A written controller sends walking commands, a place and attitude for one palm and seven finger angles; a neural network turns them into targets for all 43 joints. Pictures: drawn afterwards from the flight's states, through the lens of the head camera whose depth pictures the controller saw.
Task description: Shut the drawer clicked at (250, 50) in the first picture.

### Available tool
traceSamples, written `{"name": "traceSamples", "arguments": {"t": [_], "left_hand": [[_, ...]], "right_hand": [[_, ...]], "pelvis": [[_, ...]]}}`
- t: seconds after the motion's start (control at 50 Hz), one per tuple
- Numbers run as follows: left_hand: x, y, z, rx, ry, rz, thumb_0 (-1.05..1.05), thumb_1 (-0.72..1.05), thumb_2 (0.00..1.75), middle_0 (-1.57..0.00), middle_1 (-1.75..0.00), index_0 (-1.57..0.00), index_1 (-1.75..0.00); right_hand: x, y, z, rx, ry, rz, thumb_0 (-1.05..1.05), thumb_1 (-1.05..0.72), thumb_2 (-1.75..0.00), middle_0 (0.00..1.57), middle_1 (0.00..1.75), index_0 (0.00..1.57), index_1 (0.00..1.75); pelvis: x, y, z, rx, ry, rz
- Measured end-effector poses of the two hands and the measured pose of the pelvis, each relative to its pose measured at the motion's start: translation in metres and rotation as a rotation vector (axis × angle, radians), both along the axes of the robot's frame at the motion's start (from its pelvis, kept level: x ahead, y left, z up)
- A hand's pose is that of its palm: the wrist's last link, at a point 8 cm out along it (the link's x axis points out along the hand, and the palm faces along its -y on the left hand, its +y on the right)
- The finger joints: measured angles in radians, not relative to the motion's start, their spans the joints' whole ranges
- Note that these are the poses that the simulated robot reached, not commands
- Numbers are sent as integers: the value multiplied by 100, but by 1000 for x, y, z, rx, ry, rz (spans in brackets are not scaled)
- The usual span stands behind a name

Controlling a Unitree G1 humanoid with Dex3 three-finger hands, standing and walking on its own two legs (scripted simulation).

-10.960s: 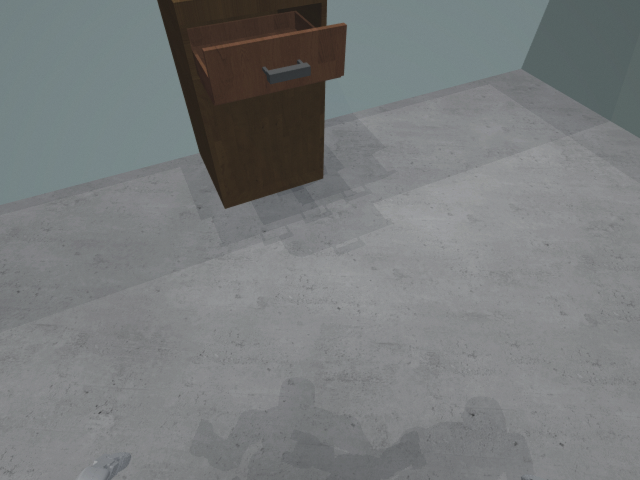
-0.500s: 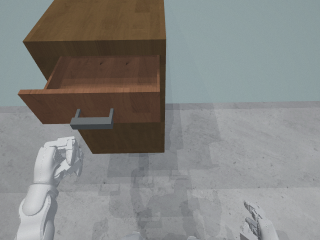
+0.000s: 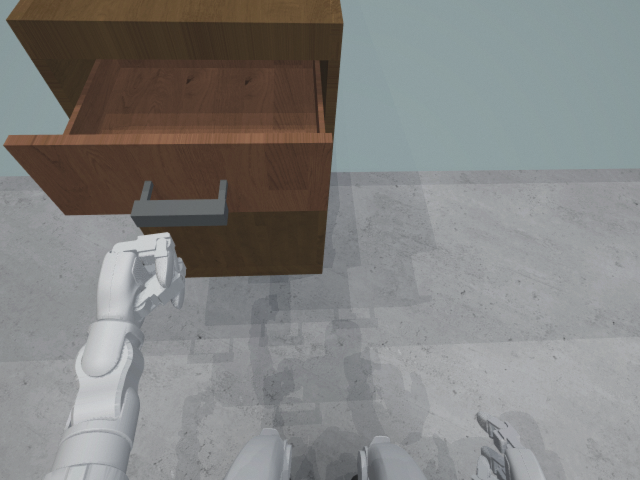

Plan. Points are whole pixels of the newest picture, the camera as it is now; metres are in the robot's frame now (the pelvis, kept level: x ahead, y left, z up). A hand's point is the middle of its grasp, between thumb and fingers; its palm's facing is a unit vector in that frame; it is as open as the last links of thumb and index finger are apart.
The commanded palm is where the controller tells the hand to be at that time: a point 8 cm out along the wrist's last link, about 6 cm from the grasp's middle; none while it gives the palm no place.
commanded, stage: bring the fist close to the handle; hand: left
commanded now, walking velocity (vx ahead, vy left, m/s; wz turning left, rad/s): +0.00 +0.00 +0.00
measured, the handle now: (183, 200) +0.49 +0.23 -0.01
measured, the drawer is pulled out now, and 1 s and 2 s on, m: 0.19 0.19 0.10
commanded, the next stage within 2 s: push the drawer shut in 0.88 s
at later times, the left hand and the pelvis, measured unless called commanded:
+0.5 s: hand (199, 263) +0.39 +0.19 -0.01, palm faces +0.07 -1.00 -0.03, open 3.3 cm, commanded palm +0.36 +0.23 -0.01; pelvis -0.01 +0.00 -0.04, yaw +0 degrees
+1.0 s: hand (191, 257) +0.40 +0.20 -0.01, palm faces +0.09 -1.00 -0.02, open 3.3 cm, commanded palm +0.37 +0.25 -0.01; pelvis -0.01 -0.01 -0.04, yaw -1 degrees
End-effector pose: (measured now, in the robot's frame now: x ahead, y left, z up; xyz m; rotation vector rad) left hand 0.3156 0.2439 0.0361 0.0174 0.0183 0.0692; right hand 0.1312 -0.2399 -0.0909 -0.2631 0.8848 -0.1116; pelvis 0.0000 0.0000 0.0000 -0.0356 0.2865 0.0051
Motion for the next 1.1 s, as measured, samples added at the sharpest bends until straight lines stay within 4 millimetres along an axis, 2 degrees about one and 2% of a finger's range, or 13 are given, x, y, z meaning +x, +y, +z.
{"name": "traceSamples", "arguments": {"t": [0.1,0.26,0.4,0.52,0.58,0.72,0.9,1.0,1.1], "left_hand": [[9,-4,-5,3,-36,-18,2,90,90,-140,-160,-140,-160],[27,-4,-27,1,1,-3,2,90,90,-140,-160,-140,-160],[37,-2,-34,15,-30,12,2,90,90,-140,-160,-140,-160],[50,-5,-50,14,1,2,1,90,90,-141,-160,-140,-160],[54,-7,-51,12,-6,5,2,90,90,-140,-160,-140,-160],[52,-7,-41,25,-22,12,2,90,90,-140,-160,-140,-160],[51,3,-48,7,11,36,2,90,90,-140,-160,-140,-160],[54,8,-46,6,-20,20,2,90,90,-140,-160,-140,-160],[62,12,-54,-4,22,6,1,90,90,-141,-160,-140,-160]], "right_hand": [[-7,3,-11,-5,38,-2,1,-90,-90,20,30,21,30],[-15,2,-24,-14,81,-16,1,-90,-90,20,30,21,30],[-23,-3,-36,-23,126,-20,1,-90,-90,20,30,21,30],[-33,-11,-47,-33,165,-36,1,-90,-90,20,30,21,30],[-38,-15,-51,-35,181,-51,1,-90,-90,20,30,21,30],[-45,-20,-51,-16,207,-75,1,-90,-90,20,29,21,30],[-41,-27,-47,-35,200,-77,1,-90,-90,20,29,21,30],[-36,-29,-46,-50,194,-76,1,-90,-90,20,29,21,30],[-34,-28,-47,-60,196,-73,1,-90,-90,20,29,21,30]], "pelvis": [[-2,5,-7,-6,24,-2],[-6,7,-19,-10,59,-6],[-9,4,-28,-12,85,-5],[-12,0,-37,-11,109,-5],[-12,-2,-39,-10,118,-9],[-9,-7,-36,-2,116,-17],[-8,-12,-34,-2,117,-13],[-7,-11,-36,-6,121,-12],[-7,-8,-38,-13,127,-8]]}}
